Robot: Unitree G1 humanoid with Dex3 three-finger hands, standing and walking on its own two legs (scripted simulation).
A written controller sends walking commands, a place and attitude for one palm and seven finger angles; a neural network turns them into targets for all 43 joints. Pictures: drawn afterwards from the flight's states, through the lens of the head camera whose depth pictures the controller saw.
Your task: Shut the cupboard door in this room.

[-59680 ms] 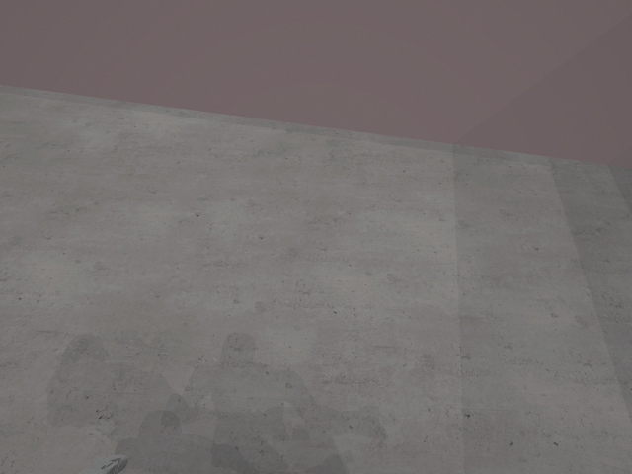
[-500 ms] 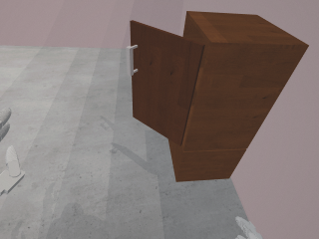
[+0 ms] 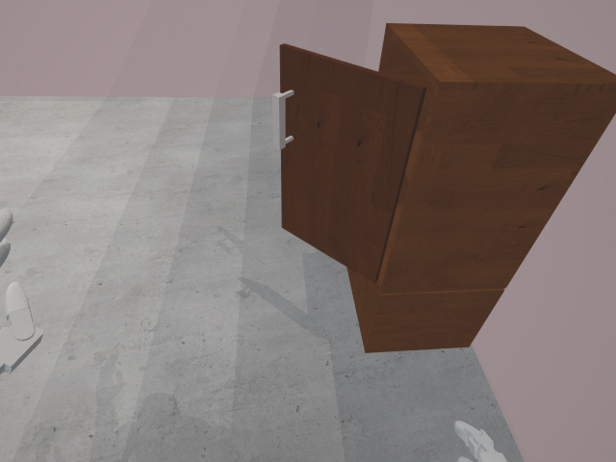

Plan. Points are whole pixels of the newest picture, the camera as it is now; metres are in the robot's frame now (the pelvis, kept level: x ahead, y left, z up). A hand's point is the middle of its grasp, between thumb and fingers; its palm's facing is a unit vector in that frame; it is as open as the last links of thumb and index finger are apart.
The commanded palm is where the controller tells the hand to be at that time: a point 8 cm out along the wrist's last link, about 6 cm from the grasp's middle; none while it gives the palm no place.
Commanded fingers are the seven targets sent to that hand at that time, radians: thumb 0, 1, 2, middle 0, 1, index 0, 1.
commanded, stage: stop stepping back and stand still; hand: left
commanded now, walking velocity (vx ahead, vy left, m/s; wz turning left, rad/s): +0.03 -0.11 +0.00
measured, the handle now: (284, 119) +0.92 +0.12 +0.04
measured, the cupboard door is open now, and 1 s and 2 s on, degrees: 46 46 46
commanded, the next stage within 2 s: let the arm hang, fingers relaxed in 0.22 s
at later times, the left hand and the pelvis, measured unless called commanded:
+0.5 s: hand (113, 452) +0.16 +0.27 -0.08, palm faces +0.09 -0.91 -0.40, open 7.4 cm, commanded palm none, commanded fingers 0.00 0.90 0.90 -0.20 -0.30 -0.20 -0.30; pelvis -0.02 +0.02 -0.02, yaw +0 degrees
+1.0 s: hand out of the picture -0.10 +0.22 -0.17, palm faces +0.07 -0.98 -0.20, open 7.4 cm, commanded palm none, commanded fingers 0.00 0.90 0.90 -0.20 -0.30 -0.20 -0.30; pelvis -0.06 +0.04 +0.01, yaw +2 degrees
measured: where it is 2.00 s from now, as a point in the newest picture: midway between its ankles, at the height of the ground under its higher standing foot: outside the picture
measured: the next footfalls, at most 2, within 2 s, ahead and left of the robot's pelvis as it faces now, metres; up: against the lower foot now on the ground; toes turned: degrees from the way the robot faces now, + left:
left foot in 0.84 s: -0.05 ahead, +0.16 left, +0.00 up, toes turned +2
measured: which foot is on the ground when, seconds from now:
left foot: down 0.00-0.60, up 0.62-0.82, down 0.84-1.00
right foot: down 0.00-1.00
